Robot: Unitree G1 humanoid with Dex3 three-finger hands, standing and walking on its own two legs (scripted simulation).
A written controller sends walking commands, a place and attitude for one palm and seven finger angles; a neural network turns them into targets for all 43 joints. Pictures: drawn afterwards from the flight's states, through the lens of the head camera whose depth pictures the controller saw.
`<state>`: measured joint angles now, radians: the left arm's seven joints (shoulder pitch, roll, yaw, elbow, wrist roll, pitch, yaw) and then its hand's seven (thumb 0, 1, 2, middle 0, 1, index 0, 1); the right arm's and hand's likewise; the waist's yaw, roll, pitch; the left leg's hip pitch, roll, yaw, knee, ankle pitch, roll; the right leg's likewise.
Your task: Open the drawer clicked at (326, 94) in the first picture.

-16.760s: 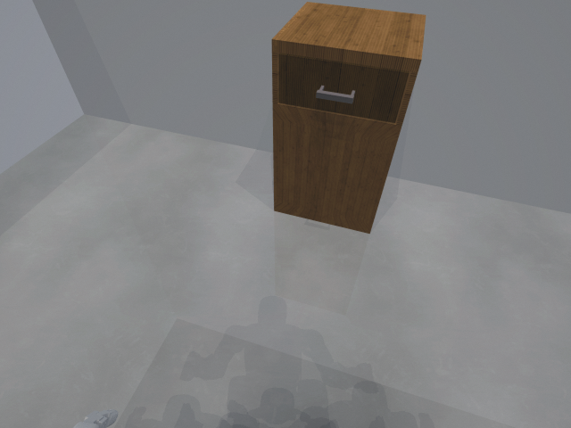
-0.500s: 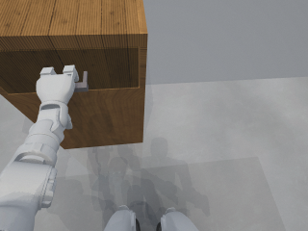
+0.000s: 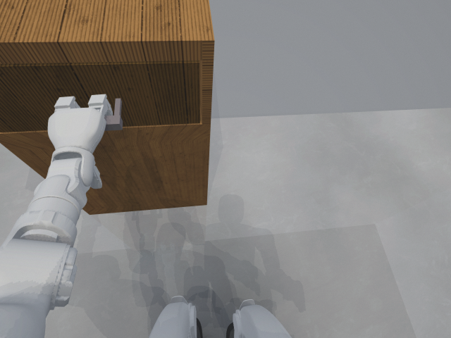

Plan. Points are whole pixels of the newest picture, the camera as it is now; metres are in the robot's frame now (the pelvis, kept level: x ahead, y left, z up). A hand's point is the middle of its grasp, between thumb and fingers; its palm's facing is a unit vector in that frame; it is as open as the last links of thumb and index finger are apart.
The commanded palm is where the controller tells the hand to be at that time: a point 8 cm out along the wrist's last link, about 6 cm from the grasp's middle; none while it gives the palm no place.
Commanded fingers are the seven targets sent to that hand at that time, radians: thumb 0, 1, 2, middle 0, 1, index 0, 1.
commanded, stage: lower the fingers behind the handle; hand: left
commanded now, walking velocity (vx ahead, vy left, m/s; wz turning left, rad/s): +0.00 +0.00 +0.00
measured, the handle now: (88, 114) +0.53 +0.24 +0.00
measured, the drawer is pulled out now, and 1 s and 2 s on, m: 0.00 0.00 0.09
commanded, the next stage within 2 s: close the thumb around the handle in 0.30 s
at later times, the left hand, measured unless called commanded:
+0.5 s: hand (91, 144) +0.48 +0.24 -0.02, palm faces -0.05 -0.04 -1.00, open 13.6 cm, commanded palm +0.47 +0.22 +0.03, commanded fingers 0.00 -0.16 0.44 -0.32 -1.24 -0.32 -1.24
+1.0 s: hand (92, 143) +0.48 +0.23 -0.02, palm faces -0.06 -0.03 -1.00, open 5.9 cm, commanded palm +0.47 +0.21 +0.03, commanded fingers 0.00 0.90 0.90 -0.40 -1.35 -0.40 -1.35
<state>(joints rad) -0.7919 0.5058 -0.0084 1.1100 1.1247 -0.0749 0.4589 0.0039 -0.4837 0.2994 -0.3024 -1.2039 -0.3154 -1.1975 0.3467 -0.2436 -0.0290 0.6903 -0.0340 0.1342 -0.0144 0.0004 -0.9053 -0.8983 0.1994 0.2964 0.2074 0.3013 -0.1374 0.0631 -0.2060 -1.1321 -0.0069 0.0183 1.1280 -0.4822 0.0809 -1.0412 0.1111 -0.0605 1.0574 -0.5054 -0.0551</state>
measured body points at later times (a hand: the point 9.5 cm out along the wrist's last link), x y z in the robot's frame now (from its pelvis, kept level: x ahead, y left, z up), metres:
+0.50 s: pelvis -0.01 +0.01 +0.00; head +0.12 +0.03 +0.43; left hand +0.47 +0.24 +0.03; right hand +0.00 -0.27 -0.12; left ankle +0.01 +0.07 -0.65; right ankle -0.01 -0.09 -0.65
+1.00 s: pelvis -0.01 +0.01 +0.00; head +0.12 +0.03 +0.43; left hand +0.48 +0.23 +0.03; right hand -0.01 -0.26 -0.12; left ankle +0.01 +0.07 -0.65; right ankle -0.01 -0.09 -0.65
